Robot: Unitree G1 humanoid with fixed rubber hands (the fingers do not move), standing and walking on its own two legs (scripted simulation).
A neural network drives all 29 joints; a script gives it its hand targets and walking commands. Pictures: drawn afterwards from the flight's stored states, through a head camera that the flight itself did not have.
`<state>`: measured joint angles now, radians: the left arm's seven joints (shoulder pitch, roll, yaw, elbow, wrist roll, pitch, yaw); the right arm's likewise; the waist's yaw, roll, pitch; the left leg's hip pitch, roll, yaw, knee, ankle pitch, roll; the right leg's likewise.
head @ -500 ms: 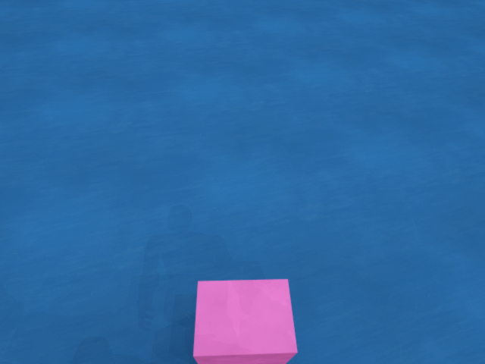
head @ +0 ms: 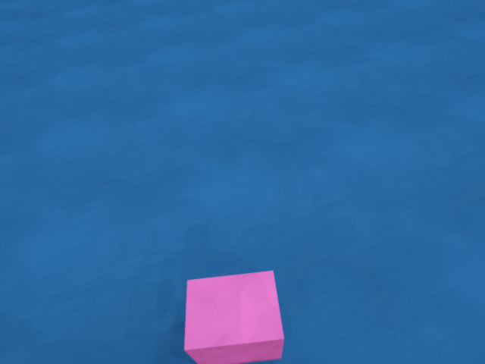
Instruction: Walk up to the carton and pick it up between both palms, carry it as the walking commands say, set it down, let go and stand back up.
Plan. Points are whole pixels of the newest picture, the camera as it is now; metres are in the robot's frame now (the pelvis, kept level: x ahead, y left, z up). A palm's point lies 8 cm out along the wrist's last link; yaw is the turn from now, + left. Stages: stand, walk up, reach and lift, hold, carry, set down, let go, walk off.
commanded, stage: walk up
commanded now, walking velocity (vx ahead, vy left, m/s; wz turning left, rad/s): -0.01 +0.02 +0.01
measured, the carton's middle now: (236, 321) +0.39 +0.08 -0.63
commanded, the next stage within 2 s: stand in 1.00 s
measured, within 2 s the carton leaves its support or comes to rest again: neither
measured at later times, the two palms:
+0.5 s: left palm out of the picture -0.06 +0.23 -0.15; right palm out of the picture +0.02 -0.21 -0.14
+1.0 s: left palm out of the picture -0.06 +0.23 -0.15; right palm out of the picture -0.07 -0.19 -0.15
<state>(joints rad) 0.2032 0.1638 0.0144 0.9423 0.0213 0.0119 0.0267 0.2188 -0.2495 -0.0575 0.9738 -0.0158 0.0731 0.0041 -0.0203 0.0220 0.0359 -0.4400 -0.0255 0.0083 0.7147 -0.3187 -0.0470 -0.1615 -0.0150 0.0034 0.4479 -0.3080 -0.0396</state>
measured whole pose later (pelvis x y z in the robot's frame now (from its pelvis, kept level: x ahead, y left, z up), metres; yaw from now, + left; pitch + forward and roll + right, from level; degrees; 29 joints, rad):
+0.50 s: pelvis -0.02 +0.02 +0.00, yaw +2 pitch -1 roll +0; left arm 0.34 0.15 0.03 1.09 0.01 0.00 0.03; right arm 0.24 -0.15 -0.01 1.03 0.00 0.01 -0.04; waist 0.02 -0.02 0.03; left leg -0.10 -0.01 0.04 0.37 -0.25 0.02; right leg -0.13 0.00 -0.03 0.41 -0.26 -0.01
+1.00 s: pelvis -0.04 +0.02 +0.00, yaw +2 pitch -2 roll +0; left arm 0.29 0.12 0.01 1.12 0.01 -0.01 0.04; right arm 0.34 -0.13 0.00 1.11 0.00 -0.01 -0.04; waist -0.01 0.01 0.04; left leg -0.11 -0.01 0.04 0.36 -0.22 0.02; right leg -0.13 0.00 -0.04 0.36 -0.21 -0.01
